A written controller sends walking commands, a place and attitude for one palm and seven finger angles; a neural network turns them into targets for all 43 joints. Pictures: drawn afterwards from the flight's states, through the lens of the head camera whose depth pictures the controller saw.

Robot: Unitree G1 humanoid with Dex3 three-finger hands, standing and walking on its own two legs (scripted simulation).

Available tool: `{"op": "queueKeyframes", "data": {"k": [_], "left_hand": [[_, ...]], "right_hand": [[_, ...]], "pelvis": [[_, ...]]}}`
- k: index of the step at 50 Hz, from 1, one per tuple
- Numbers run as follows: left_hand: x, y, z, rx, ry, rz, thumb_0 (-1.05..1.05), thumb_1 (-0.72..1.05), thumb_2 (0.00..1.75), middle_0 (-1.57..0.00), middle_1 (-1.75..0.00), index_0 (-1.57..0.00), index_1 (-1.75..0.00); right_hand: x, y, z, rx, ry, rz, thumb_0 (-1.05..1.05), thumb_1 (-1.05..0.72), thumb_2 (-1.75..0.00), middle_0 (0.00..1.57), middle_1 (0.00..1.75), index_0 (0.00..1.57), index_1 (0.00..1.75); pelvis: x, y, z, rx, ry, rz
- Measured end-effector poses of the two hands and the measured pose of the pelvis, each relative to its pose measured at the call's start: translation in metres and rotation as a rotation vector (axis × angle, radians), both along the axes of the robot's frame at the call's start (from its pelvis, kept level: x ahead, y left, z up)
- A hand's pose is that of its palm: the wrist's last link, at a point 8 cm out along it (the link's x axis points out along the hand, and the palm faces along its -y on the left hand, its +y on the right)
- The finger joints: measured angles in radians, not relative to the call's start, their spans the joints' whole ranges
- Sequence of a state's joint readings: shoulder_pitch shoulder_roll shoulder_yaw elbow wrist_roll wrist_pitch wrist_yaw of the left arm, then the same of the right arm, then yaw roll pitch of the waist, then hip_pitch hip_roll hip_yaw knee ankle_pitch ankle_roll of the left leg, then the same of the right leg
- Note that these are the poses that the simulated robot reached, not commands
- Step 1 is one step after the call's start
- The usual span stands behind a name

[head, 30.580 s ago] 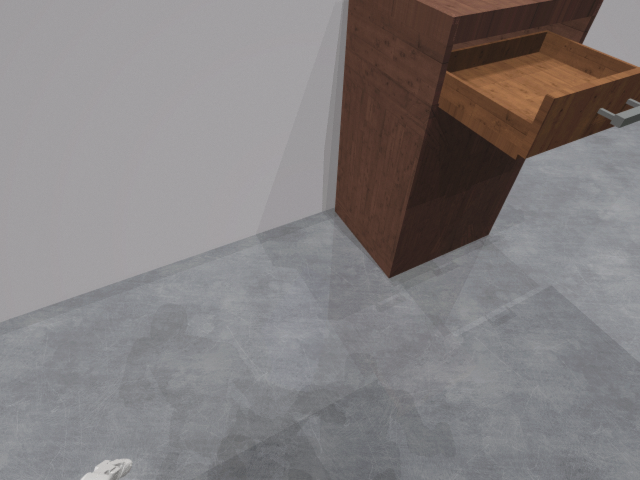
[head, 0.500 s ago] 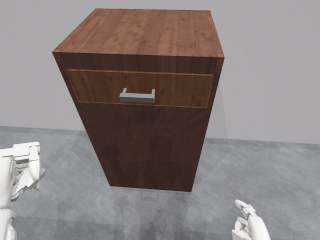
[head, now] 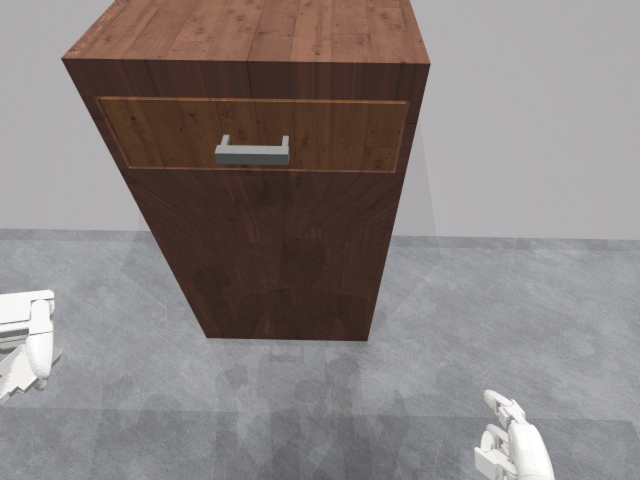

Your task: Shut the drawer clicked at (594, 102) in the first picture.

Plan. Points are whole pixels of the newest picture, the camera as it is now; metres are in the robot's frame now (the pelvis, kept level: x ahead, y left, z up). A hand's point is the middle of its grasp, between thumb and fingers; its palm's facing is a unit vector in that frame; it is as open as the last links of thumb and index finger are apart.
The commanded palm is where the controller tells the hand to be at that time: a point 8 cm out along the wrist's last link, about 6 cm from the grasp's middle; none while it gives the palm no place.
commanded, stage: step back with the hand held close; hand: left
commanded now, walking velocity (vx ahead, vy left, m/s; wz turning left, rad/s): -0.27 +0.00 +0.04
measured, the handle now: (254, 147) +0.60 +0.16 +0.06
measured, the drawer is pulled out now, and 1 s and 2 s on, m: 0.00 0.00 0.00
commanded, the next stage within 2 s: stop stepping back and stand still in 0.66 s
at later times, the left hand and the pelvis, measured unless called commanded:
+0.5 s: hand (15, 425) +0.13 +0.24 +0.17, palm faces +0.30 -0.84 -0.46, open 3.2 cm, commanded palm +0.06 +0.28 +0.18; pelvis -0.07 +0.00 +0.01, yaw -1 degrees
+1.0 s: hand out of the picture +0.00 +0.19 +0.15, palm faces +0.32 -0.85 -0.41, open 3.2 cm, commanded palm -0.08 +0.25 +0.18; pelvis -0.20 -0.04 +0.01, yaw +1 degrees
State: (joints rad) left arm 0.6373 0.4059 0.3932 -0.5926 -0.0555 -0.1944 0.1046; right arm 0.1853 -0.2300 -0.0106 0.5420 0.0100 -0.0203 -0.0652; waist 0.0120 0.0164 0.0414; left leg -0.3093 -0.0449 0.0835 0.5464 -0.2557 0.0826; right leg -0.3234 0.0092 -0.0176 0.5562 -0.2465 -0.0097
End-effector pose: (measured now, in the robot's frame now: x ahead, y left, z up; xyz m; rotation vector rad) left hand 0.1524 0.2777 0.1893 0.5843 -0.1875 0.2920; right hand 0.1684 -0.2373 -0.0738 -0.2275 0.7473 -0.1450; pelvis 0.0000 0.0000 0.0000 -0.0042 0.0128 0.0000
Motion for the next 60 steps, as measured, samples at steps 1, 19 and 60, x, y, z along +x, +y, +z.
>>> {"op": "queueKeyframes", "data": {"k": [1,19,60], "left_hand": [[-0.003,-0.001,-0.001,-0.009,-0.002,0.005,0.01,0.89,0.89,-1.41,-1.60,-1.40,-1.60],[-0.047,0.020,0.014,0.022,-0.097,0.001,0.01,0.88,0.89,-1.41,-1.60,-1.41,-1.60],[-0.253,-0.027,0.020,0.046,-0.104,-0.017,0.01,0.88,0.89,-1.41,-1.60,-1.41,-1.60]], "right_hand": [[-0.001,0.000,0.000,0.005,-0.005,0.002,0.02,-0.91,-0.90,0.20,0.30,0.21,0.30],[-0.055,0.014,0.014,-0.047,0.030,0.020,0.02,-0.91,-0.90,0.20,0.30,0.21,0.30],[-0.256,-0.031,0.011,-0.005,-0.064,-0.035,0.02,-0.91,-0.90,0.20,0.30,0.21,0.30]], "pelvis": [[-0.003,-0.001,0.000,-0.004,0.001,0.002],[-0.042,0.007,0.010,-0.061,0.059,0.044],[-0.234,-0.027,0.005,-0.004,-0.025,0.009]]}}
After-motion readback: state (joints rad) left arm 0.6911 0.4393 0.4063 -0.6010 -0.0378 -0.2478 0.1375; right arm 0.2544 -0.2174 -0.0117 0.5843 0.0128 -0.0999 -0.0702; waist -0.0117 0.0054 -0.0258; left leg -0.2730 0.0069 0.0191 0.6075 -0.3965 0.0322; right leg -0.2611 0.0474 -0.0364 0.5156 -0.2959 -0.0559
